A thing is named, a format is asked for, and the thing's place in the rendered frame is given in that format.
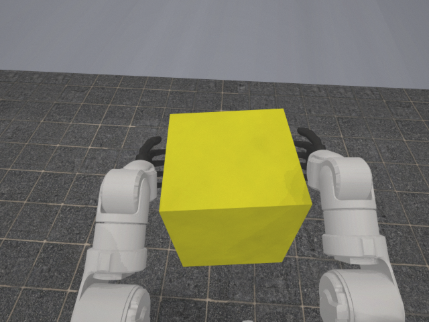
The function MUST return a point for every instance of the robot left hand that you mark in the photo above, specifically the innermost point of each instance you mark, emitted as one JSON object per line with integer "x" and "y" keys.
{"x": 145, "y": 153}

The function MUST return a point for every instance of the left robot forearm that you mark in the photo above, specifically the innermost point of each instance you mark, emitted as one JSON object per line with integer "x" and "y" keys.
{"x": 118, "y": 247}

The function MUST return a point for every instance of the robot right hand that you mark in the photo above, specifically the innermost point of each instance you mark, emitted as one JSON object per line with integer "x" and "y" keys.
{"x": 315, "y": 145}

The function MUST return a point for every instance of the left robot upper arm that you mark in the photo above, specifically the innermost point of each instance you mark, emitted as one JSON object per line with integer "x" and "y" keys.
{"x": 104, "y": 302}

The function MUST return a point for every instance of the right robot forearm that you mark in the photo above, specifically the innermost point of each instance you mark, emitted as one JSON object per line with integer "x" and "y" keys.
{"x": 348, "y": 201}

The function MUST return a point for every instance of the carton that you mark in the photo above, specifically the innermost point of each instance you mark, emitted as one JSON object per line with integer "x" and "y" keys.
{"x": 233, "y": 190}

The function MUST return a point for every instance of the right robot upper arm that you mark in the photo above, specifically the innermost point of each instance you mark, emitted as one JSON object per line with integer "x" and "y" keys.
{"x": 359, "y": 295}

